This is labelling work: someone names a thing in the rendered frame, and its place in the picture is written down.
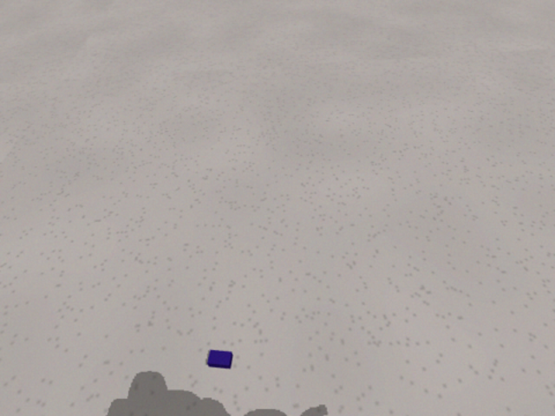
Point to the small box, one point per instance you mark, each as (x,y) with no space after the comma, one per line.
(222,359)

